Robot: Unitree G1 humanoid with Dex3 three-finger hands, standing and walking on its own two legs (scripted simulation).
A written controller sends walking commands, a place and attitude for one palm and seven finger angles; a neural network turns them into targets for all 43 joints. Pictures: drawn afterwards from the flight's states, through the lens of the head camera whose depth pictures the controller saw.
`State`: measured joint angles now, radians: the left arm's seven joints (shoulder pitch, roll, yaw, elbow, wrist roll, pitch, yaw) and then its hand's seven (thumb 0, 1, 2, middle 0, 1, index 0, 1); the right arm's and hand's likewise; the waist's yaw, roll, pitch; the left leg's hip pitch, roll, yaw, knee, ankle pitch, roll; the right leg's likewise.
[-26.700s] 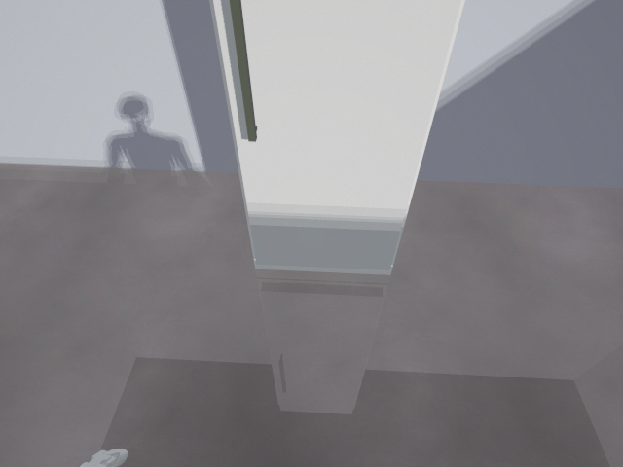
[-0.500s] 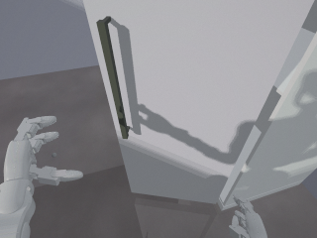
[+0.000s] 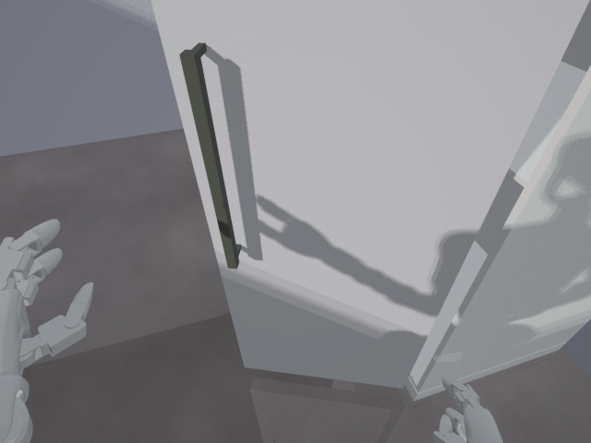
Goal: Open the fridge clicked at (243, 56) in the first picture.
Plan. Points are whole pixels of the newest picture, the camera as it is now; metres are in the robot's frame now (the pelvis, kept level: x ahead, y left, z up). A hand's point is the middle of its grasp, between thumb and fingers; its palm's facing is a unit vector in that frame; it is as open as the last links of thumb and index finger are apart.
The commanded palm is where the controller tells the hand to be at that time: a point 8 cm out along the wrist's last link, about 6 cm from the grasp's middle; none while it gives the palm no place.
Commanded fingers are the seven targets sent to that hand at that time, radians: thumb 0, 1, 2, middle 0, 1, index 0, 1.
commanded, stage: draw the hand back to the body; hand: left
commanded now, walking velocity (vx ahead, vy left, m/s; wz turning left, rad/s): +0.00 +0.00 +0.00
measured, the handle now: (220, 177) +0.48 +0.20 +0.12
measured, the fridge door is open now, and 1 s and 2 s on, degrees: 65 65 65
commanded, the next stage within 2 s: step back with the hand held close in 0.40 s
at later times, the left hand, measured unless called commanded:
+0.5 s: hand (57, 321) +0.18 +0.28 +0.15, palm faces +0.49 -0.80 -0.36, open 7.4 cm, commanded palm +0.13 +0.30 +0.17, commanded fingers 0.00 0.90 0.90 -0.20 -0.30 -0.20 -0.30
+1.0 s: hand (8, 353) +0.14 +0.30 +0.16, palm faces +0.42 -0.77 -0.47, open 7.4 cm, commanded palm +0.08 +0.33 +0.17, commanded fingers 0.00 0.90 0.90 -0.20 -0.30 -0.20 -0.30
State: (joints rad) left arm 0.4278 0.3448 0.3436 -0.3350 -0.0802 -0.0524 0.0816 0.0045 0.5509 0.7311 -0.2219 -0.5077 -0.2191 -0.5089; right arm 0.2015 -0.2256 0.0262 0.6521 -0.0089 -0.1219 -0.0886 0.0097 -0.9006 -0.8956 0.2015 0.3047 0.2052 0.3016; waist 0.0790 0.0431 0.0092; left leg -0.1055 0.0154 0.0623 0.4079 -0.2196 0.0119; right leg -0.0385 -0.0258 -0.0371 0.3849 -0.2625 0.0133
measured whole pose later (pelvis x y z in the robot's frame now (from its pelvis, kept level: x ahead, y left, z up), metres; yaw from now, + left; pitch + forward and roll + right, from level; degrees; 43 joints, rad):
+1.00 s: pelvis -0.06 +0.03 -0.01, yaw +0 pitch -1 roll -1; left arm 0.52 0.43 0.44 -0.48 -0.05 -0.18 0.12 0.01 0.89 0.90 -0.21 -0.31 -0.21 -0.31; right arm 0.20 -0.22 0.01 0.54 0.01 -0.03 -0.09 0.01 -0.90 -0.90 0.20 0.30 0.20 0.30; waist 0.02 -0.01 0.04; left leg -0.33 0.00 0.08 0.52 -0.17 0.06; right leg -0.27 -0.05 -0.02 0.50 -0.21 0.05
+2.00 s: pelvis -0.25 +0.06 +0.00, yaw -2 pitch +0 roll -4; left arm 0.63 0.50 0.45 -0.61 -0.06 -0.18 0.11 0.01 0.89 0.90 -0.22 -0.31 -0.21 -0.31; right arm 0.25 -0.18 -0.01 0.58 -0.02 -0.12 -0.05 0.01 -0.90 -0.90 0.20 0.30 0.21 0.30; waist -0.04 -0.02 0.00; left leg -0.38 0.00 0.01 0.31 -0.05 0.04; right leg -0.25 0.09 -0.07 0.66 -0.49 -0.03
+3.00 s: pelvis -0.32 +0.09 -0.02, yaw +7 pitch -1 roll +0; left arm 0.26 0.15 0.00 0.77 0.01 0.02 0.01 -0.04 1.00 0.90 -0.21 -0.30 -0.21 -0.31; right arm 0.21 -0.21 0.00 0.85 -0.02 0.03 0.00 0.00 -0.90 -0.90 0.20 0.30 0.20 0.30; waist -0.02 -0.01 0.06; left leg -0.40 0.00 0.00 0.68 -0.35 0.00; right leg -0.32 0.00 -0.03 0.66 -0.33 -0.03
